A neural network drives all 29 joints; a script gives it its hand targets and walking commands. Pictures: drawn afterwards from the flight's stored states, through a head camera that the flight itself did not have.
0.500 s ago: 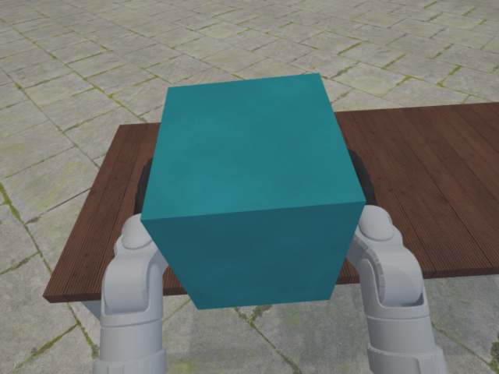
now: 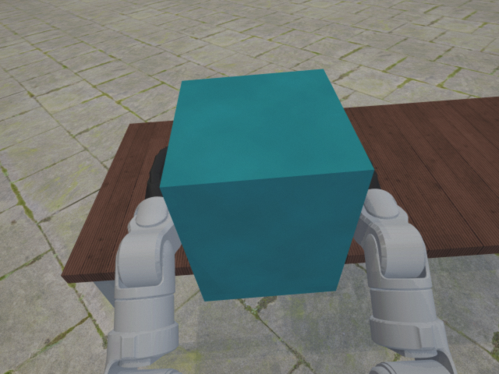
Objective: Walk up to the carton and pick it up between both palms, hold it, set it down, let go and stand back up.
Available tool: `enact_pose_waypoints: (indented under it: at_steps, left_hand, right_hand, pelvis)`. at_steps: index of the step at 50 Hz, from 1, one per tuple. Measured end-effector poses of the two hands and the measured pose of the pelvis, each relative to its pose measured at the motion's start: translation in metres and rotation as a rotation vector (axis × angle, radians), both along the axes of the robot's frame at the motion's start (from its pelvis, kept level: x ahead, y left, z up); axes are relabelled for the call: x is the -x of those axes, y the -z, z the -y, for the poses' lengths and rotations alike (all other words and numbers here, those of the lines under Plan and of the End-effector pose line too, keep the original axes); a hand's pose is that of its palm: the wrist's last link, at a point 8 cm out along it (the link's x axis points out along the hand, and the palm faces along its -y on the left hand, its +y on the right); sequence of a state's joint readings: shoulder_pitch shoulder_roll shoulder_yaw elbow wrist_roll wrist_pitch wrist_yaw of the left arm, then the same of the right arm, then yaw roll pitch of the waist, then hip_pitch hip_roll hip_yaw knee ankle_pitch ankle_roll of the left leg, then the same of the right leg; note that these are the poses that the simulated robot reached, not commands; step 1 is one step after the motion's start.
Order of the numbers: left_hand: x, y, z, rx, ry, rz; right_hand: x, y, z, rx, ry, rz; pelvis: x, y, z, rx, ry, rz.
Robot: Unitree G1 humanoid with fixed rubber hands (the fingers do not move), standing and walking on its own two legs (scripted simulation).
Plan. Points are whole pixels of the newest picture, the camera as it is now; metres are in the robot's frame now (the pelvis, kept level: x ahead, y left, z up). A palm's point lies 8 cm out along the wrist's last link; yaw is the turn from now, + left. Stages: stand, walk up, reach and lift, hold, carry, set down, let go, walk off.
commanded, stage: hold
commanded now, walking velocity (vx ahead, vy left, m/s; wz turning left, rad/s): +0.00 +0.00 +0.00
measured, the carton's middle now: (261, 189) +0.34 -0.01 +0.17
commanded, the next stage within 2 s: set down in 1.20 s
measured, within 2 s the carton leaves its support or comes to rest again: neither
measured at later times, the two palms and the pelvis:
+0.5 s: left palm (169, 181) +0.38 +0.14 +0.17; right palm (356, 173) +0.37 -0.15 +0.16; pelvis +0.02 -0.02 +0.00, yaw +0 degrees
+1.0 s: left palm (163, 197) +0.33 +0.14 +0.17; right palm (363, 194) +0.33 -0.15 +0.16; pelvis +0.04 +0.00 +0.00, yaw +0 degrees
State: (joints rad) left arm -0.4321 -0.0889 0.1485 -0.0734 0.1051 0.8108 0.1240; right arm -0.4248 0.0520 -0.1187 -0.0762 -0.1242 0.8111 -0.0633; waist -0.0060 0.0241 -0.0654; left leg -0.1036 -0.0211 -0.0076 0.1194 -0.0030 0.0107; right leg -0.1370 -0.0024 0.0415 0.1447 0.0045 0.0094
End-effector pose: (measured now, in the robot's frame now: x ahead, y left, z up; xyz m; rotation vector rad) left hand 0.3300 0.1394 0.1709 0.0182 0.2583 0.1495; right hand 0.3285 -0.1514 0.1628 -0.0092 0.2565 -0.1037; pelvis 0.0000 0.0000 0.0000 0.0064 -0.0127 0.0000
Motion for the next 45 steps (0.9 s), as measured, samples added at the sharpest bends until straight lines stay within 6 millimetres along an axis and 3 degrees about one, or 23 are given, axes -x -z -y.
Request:
enact_pose_waypoints:
  at_steps: [6, 17, 29, 37, 45]
  left_hand:
    - [-0.009, -0.016, 0.006, -0.028, 0.008, 0.008]
    - [-0.03, 0.008, 0.01, -0.015, 0.023, -0.052]
    - [-0.048, 0.003, -0.003, -0.009, 0.001, 0.009]
    - [-0.037, 0.012, -0.01, 0.007, -0.009, -0.009]
    - [-0.017, 0.008, -0.005, 0.028, -0.001, -0.001]
  right_hand:
    - [-0.01, -0.013, 0.007, 0.003, -0.007, 0.006]
    - [-0.026, 0.012, 0.011, 0.001, 0.006, -0.059]
    - [-0.051, 0.002, -0.003, 0.014, -0.008, 0.002]
    - [-0.039, 0.011, -0.01, 0.01, -0.007, -0.016]
    - [-0.015, 0.009, -0.006, -0.004, 0.012, -0.007]
  pelvis:
    - [0.003, 0.001, 0.01, 0.001, 0.0, 0.019]
    - [-0.004, 0.001, 0.019, 0.003, -0.002, -0.01]
    - [-0.03, -0.002, 0.013, 0.003, -0.007, -0.05]
    - [-0.047, -0.003, 0.005, 0.006, -0.011, -0.017]
    - [-0.048, -0.003, 0.0, 0.007, -0.008, 0.012]
